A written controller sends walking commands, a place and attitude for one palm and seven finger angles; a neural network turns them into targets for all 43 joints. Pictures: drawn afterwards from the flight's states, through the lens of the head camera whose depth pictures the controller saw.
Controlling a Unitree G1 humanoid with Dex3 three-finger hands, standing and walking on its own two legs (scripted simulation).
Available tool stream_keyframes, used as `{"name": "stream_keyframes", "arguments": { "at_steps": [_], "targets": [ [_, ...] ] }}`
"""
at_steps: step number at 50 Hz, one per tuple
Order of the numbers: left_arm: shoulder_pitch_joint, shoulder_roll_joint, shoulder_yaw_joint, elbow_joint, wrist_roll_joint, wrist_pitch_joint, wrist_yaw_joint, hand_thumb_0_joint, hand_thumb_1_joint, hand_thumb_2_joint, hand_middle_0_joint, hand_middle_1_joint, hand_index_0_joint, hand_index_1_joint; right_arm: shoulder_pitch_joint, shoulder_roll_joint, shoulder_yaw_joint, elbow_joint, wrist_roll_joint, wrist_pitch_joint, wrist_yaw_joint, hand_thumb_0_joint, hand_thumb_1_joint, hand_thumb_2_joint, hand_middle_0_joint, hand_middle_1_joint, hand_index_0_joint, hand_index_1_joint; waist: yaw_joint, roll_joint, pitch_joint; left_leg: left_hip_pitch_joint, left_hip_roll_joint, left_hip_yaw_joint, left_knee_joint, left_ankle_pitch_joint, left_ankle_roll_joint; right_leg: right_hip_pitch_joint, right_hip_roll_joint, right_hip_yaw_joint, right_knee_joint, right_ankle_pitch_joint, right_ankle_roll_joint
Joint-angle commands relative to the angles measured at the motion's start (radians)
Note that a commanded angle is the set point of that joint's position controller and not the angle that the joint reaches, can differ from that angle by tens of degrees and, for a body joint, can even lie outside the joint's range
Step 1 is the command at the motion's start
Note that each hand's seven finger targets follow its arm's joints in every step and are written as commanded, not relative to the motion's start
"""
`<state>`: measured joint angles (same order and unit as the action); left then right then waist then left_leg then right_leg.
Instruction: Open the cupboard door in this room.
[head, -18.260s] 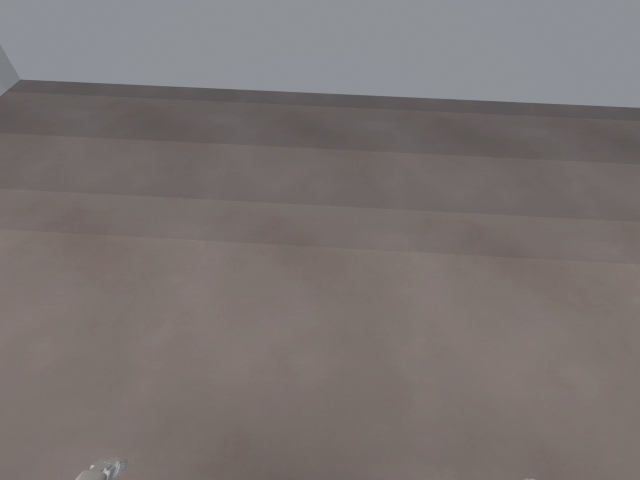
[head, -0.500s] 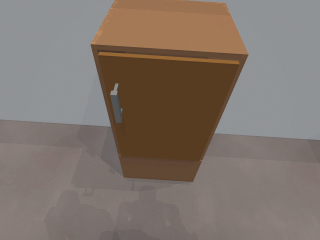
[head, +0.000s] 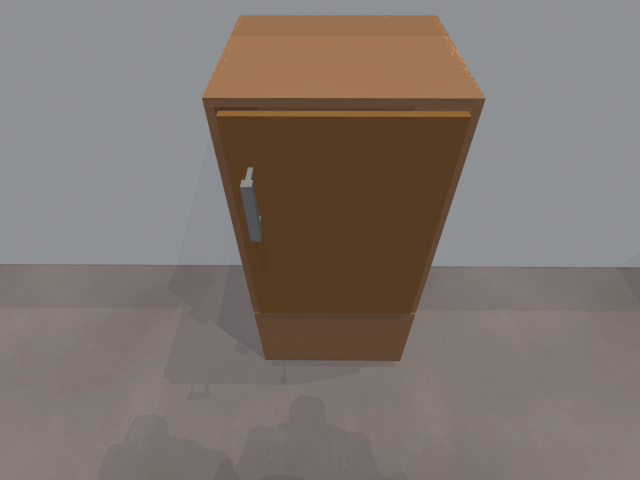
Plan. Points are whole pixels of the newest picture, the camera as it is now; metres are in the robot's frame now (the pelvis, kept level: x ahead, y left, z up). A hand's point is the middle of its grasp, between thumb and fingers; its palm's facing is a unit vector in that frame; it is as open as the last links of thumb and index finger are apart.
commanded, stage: come to a stop and stand still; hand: left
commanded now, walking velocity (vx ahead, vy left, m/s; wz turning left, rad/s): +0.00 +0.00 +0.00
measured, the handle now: (253, 205) +0.58 +0.16 -0.01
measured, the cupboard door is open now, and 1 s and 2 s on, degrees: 0 0 0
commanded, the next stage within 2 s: look again from close up in 0.12 s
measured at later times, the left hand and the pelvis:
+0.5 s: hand out of the picture +0.03 +0.18 -0.17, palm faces -0.03 -0.97 -0.23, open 7.4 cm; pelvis +0.02 -0.01 +0.01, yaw -1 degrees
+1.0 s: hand (203, 392) +0.23 +0.17 -0.01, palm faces +0.21 -0.97 -0.07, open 7.7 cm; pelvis +0.02 -0.04 -0.02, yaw +2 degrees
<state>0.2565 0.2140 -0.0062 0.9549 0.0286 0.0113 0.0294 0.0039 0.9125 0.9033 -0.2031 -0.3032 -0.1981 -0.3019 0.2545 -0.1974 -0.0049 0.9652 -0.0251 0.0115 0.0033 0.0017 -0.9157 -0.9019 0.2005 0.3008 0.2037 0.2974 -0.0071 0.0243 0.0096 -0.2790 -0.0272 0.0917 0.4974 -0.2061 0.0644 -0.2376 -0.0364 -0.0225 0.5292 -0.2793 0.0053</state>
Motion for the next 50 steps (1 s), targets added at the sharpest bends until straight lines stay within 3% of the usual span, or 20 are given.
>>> {"name": "stream_keyframes", "arguments": {
  "at_steps": [1,11,15,24,38,39,40,41,42,43,44,45,46,47,49,50],
  "targets": [
    [0.052,0.114,0.025,-0.033,-0.006,-0.022,-0.002,0.0,0.9,0.9,-0.2,-0.3,-0.2,-0.3,-0.001,-0.148,-0.03,-0.047,0.001,-0.032,-0.011,0.0,-0.9,-0.9,0.2,0.3,0.2,0.3,0.015,-0.028,0.05,-0.067,0.145,-0.215,-0.228,-0.303,0.003,-0.039,-0.034,0.075,-0.112,-0.144,-0.05],
    [0.057,0.125,0.018,0.043,-0.01,-0.037,-0.005,0.0,0.9,0.9,-0.2,-0.3,-0.2,-0.3,0.018,-0.161,-0.024,0.031,0.011,-0.051,-0.017,0.0,-0.9,-0.9,0.2,0.3,0.2,0.3,0.012,-0.006,0.03,-0.002,0.148,-0.194,-0.217,-0.185,-0.001,-0.015,-0.054,0.086,-0.132,-0.043,-0.053],
    [0.048,0.127,0.016,0.069,-0.012,-0.041,-0.004,0.0,0.9,0.9,-0.2,-0.3,-0.2,-0.3,0.019,-0.159,-0.021,0.055,0.014,-0.056,-0.021,0.0,-0.9,-0.9,0.2,0.3,0.2,0.3,0.006,-0.018,0.006,0.05,0.147,-0.167,-0.18,-0.061,-0.006,-0.006,-0.062,0.095,-0.141,0.018,-0.053],
    [0.026,0.136,0.014,0.094,-0.013,-0.044,-0.001,0.0,0.9,0.9,-0.2,-0.3,-0.2,-0.3,-0.016,-0.16,-0.016,0.084,0.015,-0.057,-0.024,0.0,-0.9,-0.9,0.2,0.3,0.2,0.3,0.006,-0.032,-0.002,0.107,0.147,-0.136,-0.14,0.09,-0.013,0.006,-0.072,0.105,-0.149,0.113,-0.048],
    [-0.029,0.178,0.026,0.075,-0.012,-0.048,-0.003,0.0,0.9,0.9,-0.2,-0.3,-0.2,-0.3,-0.077,-0.185,-0.015,0.086,0.013,-0.057,-0.026,0.0,-0.9,-0.9,0.2,0.3,0.2,0.3,0.012,-0.036,-0.027,0.136,0.15,-0.122,-0.124,0.193,-0.024,0.055,-0.081,0.108,-0.148,0.248,-0.047],
    [0.074,0.09,0.018,0.096,-0.007,-0.053,0.046,0.0,0.9,0.9,-0.2,-0.3,-0.2,-0.3,-0.07,-0.139,-0.016,0.031,0.024,-0.052,-0.025,0.0,-0.9,-0.9,0.2,0.3,0.2,0.3,0.012,-0.017,-0.034,0.113,0.163,-0.071,0.074,0.295,-0.054,0.059,-0.129,0.136,-0.138,0.534,-0.007],
    [-0.659,0.426,0.33,-1.352,-0.165,-0.258,0.044,0.0,0.877,0.89,-0.202,-0.315,-0.202,-0.315,-0.027,-0.244,-0.064,-0.286,0.064,-0.18,-0.045,0.0,-0.9,-0.9,0.2,0.3,0.2,0.3,-0.054,0.102,-0.479,0.317,0.026,-0.117,-0.04,0.471,-0.046,0.102,-0.016,0.015,-0.032,0.579,-0.055],
    [-0.074,0.311,0.262,-1.049,-0.096,-0.232,0.045,0.0,0.853,0.88,-0.203,-0.33,-0.203,-0.33,-0.097,-0.192,-0.044,-0.276,0.04,-0.274,-0.08,0.0,-0.9,-0.9,0.2,0.3,0.2,0.3,0.05,0.262,-0.428,0.462,0.095,-0.136,-0.055,0.647,-0.029,0.005,0.024,-0.006,0.04,0.358,-0.056],
    [0.182,0.056,0.134,-0.916,-0.167,-0.139,0.047,0.0,0.83,0.87,-0.205,-0.345,-0.205,-0.345,-0.101,-0.151,-0.044,-0.275,0.044,-0.292,-0.072,0.0,-0.9,-0.9,0.2,0.3,0.2,0.3,0.004,0.245,-0.289,0.355,0.081,-0.127,-0.051,0.637,-0.067,-0.077,0.031,-0.071,0.051,0.129,-0.043],
    [0.127,-0.024,0.118,-0.836,-0.177,-0.145,0.026,0.0,0.807,0.86,-0.207,-0.36,-0.207,-0.36,-0.052,-0.144,-0.061,-0.252,0.057,-0.289,-0.059,0.0,-0.9,-0.9,0.2,0.3,0.2,0.3,-0.045,0.078,-0.123,0.246,0.093,-0.129,-0.006,0.548,-0.063,-0.173,0.032,-0.074,0.015,0.103,-0.027],
    [0.111,0.009,0.175,-0.827,-0.202,-0.203,-0.005,0.0,0.783,0.85,-0.208,-0.375,-0.208,-0.375,-0.072,-0.178,-0.093,-0.294,0.039,-0.287,-0.053,0.0,-0.9,-0.9,0.2,0.3,0.2,0.3,-0.026,-0.02,-0.03,0.111,0.078,-0.136,0.059,0.405,-0.062,-0.23,0.037,-0.086,0.011,0.119,-0.022],
    [0.203,0.017,0.209,-0.749,-0.216,-0.27,-0.048,0.0,0.76,0.84,-0.21,-0.39,-0.21,-0.39,-0.089,-0.188,-0.104,-0.31,0.027,-0.281,-0.049,0.0,-0.9,-0.9,0.2,0.3,0.2,0.3,-0.015,-0.144,-0.034,-0.004,0.055,-0.116,0.124,0.275,-0.06,-0.269,0.04,-0.096,0.043,0.175,-0.017],
    [0.307,-0.02,0.214,-0.665,-0.239,-0.347,-0.1,0.0,0.737,0.83,-0.212,-0.405,-0.212,-0.405,-0.11,-0.18,-0.104,-0.335,0.023,-0.28,-0.044,0.0,-0.9,-0.9,0.2,0.3,0.2,0.3,0.006,-0.253,-0.027,-0.136,0.038,-0.107,0.189,0.185,-0.058,-0.317,0.04,-0.097,0.113,0.188,-0.012],
    [0.371,-0.02,0.239,-0.626,-0.253,-0.432,-0.159,0.0,0.713,0.82,-0.213,-0.42,-0.213,-0.42,-0.122,-0.175,-0.106,-0.36,0.031,-0.287,-0.035,0.0,-0.9,-0.9,0.2,0.3,0.2,0.3,0.044,-0.235,-0.055,-0.22,0.021,-0.091,0.244,0.159,-0.065,-0.322,0.033,-0.077,0.189,0.22,-0.019],
    [0.333,0.01,0.257,-0.675,-0.289,-0.605,-0.284,0.0,0.667,0.8,-0.217,-0.45,-0.217,-0.45,-0.157,-0.173,-0.108,-0.406,0.03,-0.301,-0.019,0.0,-0.9,-0.9,0.2,0.3,0.2,0.3,0.065,-0.198,-0.178,-0.346,0.008,-0.075,0.366,0.082,-0.074,-0.395,0.032,-0.043,0.327,0.186,-0.022],
    [0.291,0.049,0.28,-0.697,-0.3,-0.68,-0.344,0.0,0.643,0.79,-0.218,-0.465,-0.218,-0.465,-0.164,-0.172,-0.109,-0.428,0.032,-0.313,-0.013,0.0,-0.9,-0.9,0.2,0.3,0.2,0.3,0.069,-0.133,-0.219,-0.404,0.004,-0.073,0.421,0.043,-0.076,-0.433,0.027,-0.015,0.377,0.146,-0.026]
  ]
}}
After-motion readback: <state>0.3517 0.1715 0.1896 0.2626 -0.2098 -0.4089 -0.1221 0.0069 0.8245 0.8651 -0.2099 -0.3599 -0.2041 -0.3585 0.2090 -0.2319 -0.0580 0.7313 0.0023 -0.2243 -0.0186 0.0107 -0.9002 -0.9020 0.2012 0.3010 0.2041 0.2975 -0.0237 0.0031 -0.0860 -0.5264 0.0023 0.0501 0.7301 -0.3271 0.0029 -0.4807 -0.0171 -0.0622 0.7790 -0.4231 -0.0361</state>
